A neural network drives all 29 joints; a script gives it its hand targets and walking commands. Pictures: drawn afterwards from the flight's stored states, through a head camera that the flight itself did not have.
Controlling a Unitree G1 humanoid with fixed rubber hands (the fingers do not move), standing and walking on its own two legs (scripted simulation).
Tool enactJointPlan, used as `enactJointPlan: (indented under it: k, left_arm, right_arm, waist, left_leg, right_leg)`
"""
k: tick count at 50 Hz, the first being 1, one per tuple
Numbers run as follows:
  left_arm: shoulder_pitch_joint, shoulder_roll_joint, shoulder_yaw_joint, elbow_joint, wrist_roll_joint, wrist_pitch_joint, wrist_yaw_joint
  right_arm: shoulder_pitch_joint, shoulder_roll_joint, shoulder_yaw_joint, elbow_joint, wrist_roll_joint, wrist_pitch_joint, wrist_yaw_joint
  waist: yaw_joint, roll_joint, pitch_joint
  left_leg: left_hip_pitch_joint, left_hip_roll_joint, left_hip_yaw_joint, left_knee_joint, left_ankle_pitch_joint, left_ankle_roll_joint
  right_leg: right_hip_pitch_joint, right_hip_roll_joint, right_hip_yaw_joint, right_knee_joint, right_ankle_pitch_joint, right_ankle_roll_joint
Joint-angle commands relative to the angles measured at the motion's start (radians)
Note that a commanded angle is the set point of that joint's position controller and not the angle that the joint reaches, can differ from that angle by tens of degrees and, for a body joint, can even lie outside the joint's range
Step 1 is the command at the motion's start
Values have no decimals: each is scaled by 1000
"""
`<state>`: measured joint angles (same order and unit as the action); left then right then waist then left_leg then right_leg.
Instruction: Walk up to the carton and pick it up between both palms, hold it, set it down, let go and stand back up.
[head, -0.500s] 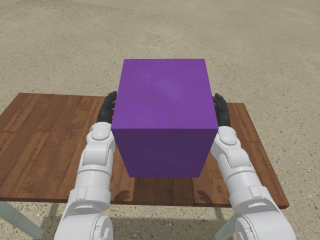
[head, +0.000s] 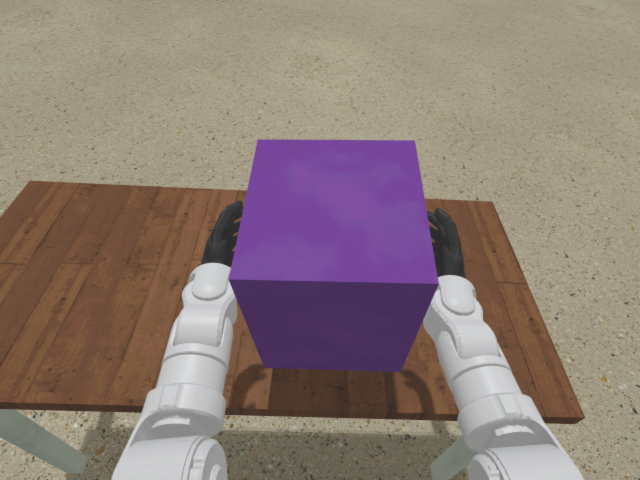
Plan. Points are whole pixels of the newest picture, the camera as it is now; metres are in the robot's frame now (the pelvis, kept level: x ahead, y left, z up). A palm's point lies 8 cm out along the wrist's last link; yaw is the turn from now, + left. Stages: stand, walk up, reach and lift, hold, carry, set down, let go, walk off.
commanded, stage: set down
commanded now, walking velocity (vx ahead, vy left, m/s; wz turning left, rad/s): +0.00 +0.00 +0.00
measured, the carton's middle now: (333, 263) +0.39 -0.03 +0.06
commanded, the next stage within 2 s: none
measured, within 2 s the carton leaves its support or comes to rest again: neither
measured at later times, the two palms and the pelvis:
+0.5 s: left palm (231, 266) +0.38 +0.11 +0.07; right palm (452, 285) +0.35 -0.18 +0.07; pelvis +0.00 +0.00 +0.00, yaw +0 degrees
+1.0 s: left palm (234, 281) +0.38 +0.11 +0.04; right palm (448, 295) +0.35 -0.18 +0.05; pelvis +0.01 +0.00 +0.00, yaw +0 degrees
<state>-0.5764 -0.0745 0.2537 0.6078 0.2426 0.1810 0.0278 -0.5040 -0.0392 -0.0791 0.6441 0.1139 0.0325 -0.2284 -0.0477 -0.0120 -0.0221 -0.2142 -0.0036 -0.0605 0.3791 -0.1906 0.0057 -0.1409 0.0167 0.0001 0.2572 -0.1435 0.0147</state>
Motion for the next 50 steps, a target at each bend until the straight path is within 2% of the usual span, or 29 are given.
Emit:
enactJointPlan:
  k: [1, 4, 7, 8, 9, 10, 11, 12, 13, 14, 15, 16, 20, 21, 23, 25, 29, 32, 33, 35, 36, 37, 39, 40, 43, 45, 46, 47, 50]
  left_arm:
    - [-585, -704, -536, -206, -117, -121, -126]
    - [-612, -663, -509, -219, -107, -156, -119]
    - [-669, -721, -534, -191, -119, -162, -116]
    - [-696, -713, -574, -186, -145, -185, -113]
    - [-664, -697, -559, -181, -134, -202, -102]
    - [-652, -708, -565, -176, -139, -201, -104]
    - [-664, -676, -543, -155, -125, -205, -114]
    - [-665, -681, -538, -119, -129, -210, -114]
    - [-694, -680, -542, -139, -118, -223, -111]
    - [-643, -685, -522, -94, -98, -220, -110]
    - [-653, -680, -490, -82, -98, -218, -106]
    - [-648, -681, -489, -58, -83, -212, -111]
    - [-592, -640, -363, 66, -13, -211, -138]
    - [-578, -614, -332, 71, 2, -216, -146]
    - [-541, -634, -325, 79, -6, -210, -156]
    - [-609, -647, -347, 57, -3, -233, -146]
    - [-613, -647, -368, 53, -2, -286, -120]
    - [-627, -686, -448, 11, -53, -353, -108]
    - [-603, -660, -435, 37, -32, -360, -106]
    - [-592, -718, -500, -9, -56, -395, -89]
    - [-622, -692, -492, 5, -54, -406, -80]
    - [-627, -695, -502, -11, -68, -413, -68]
    - [-579, -674, -454, 44, -30, -421, -71]
    - [-531, -639, -405, 127, 2, -401, -88]
    - [-557, -574, -337, 171, 47, -369, -125]
    - [-526, -591, -290, 218, 60, -372, -134]
    - [-548, -575, -280, 208, 56, -364, -139]
    - [-527, -590, -278, 207, 51, -366, -147]
    - [-519, -618, -256, 232, 59, -364, -141]
  right_arm:
    - [-629, 713, 357, -293, -110, -125, 157]
    - [-593, 753, 379, -259, -110, -119, 160]
    - [-666, 715, 317, -273, -136, -141, 167]
    - [-677, 741, 330, -270, -152, -149, 167]
    - [-678, 755, 359, -283, -145, -157, 171]
    - [-645, 752, 379, -273, -127, -159, 169]
    - [-660, 757, 363, -267, -150, -156, 166]
    - [-652, 764, 332, -228, -166, -146, 167]
    - [-662, 769, 345, -227, -164, -153, 176]
    - [-621, 730, 286, -160, -200, -162, 178]
    - [-639, 725, 307, -172, -169, -152, 184]
    - [-635, 710, 245, -123, -185, -157, 182]
    - [-597, 717, 195, -65, -242, -168, 193]
    - [-585, 728, 235, -77, -240, -167, 190]
    - [-548, 734, 233, -66, -244, -169, 185]
    - [-602, 713, 206, -50, -237, -190, 197]
    - [-667, 781, 295, -139, -238, -237, 205]
    - [-644, 790, 325, -158, -225, -284, 201]
    - [-645, 784, 309, -122, -243, -289, 206]
    - [-643, 796, 324, -151, -227, -331, 209]
    - [-617, 762, 284, -96, -249, -323, 214]
    - [-630, 770, 314, -127, -251, -331, 214]
    - [-591, 725, 273, -76, -270, -337, 220]
    - [-551, 702, 242, -23, -286, -324, 210]
    - [-485, 723, 183, 85, -341, -293, 199]
    - [-488, 728, 197, 75, -326, -297, 207]
    - [-490, 733, 152, 114, -344, -286, 208]
    - [-463, 733, 159, 94, -353, -289, 208]
    - [-529, 734, 157, 61, -337, -312, 222]
  waist:
    - [-77, 17, -567]
    - [-52, -21, -575]
    - [-77, 33, -603]
    - [-98, -3, -653]
    - [-62, 16, -677]
    - [-68, 21, -640]
    - [-56, -8, -589]
    - [-76, -31, -561]
    - [-56, -21, -566]
    - [-82, -1, -527]
    - [-53, -6, -485]
    - [-78, 14, -503]
    - [-56, -54, -418]
    - [-21, -65, -413]
    - [-41, -62, -439]
    - [-62, -3, -448]
    - [-4, -49, -588]
    - [-35, -17, -733]
    - [-7, -3, -700]
    - [-45, 26, -791]
    - [-57, 29, -720]
    - [-29, 40, -723]
    - [-42, 40, -611]
    - [-41, -21, -498]
    - [-57, -38, -345]
    - [-37, -59, -373]
    - [-36, -29, -332]
    - [-50, -60, -322]
    - [-20, -25, -391]
  left_leg:
    - [298, -8, 39, -5, 473, -66]
    - [267, -11, 59, -3, 462, -58]
    - [278, -5, 47, -17, 403, -72]
    - [291, -3, 40, 1, 420, -70]
    - [281, -2, 46, 20, 433, -68]
    - [301, -1, 45, 15, 449, -70]
    - [260, -7, 45, 5, 390, -58]
    - [226, -7, 47, -26, 336, -52]
    - [223, -6, 55, -28, 323, -55]
    - [228, 5, 53, -35, 318, -67]
    - [232, 0, 51, -33, 326, -59]
    - [249, 9, 49, -46, 294, -70]
    - [189, 7, 76, -70, 211, -41]
    - [154, 0, 84, -85, 201, -27]
    - [134, -6, 82, -89, 227, -26]
    - [174, -2, 74, -75, 256, -44]
    - [124, -6, 79, -43, 323, -33]
    - [159, 8, 73, 1, 450, -62]
    - [138, 6, 72, -15, 426, -58]
    - [219, 18, 59, 27, 549, -81]
    - [219, 19, 54, 29, 513, -86]
    - [205, 23, 72, 28, 491, -87]
    - [209, 20, 65, 20, 469, -86]
    - [186, 18, 68, -3, 395, -77]
    - [120, 10, 86, -62, 283, -60]
    - [75, 4, 95, -62, 230, -44]
    - [52, 3, 92, -79, 196, -43]
    - [71, 1, 81, -88, 202, -39]
    - [95, -1, 89, -78, 250, -41]
  right_leg:
    - [135, 65, -67, 7, 388, 6]
    - [159, 48, -37, 16, 433, 17]
    - [126, 56, -61, 3, 327, 5]
    - [89, 54, -56, 0, 329, 6]
    - [101, 47, -43, 21, 386, 7]
    - [77, 49, -53, 15, 368, 13]
    - [91, 40, -47, 14, 343, 24]
    - [96, 37, -47, 3, 315, 21]
    - [104, 39, -47, 14, 293, 15]
    - [96, 45, -60, 7, 283, 11]
    - [84, 46, -48, -5, 242, 8]
    - [51, 49, -62, -13, 207, -6]
    - [98, 29, -47, -10, 203, 13]
    - [151, 20, -34, 7, 263, 32]
    - [200, 16, -39, 28, 338, 41]
    - [159, 25, -53, 21, 289, 24]
    - [229, 15, -22, 64, 474, 34]
    - [209, 25, -39, 90, 550, 27]
    - [195, 21, -35, 81, 501, 28]
    - [141, 35, -53, 87, 567, 20]
    - [112, 37, -57, 63, 468, 12]
    - [108, 34, -50, 78, 478, 8]
    - [77, 32, -59, 52, 436, 5]
    - [97, 27, -52, 41, 410, 5]
    - [153, 6, -41, 40, 388, 18]
    - [178, -3, -26, 46, 367, 18]
    - [191, -6, -34, 43, 319, 20]
    - [174, 0, -44, 32, 313, 25]
    - [141, 6, -49, 37, 327, 19]
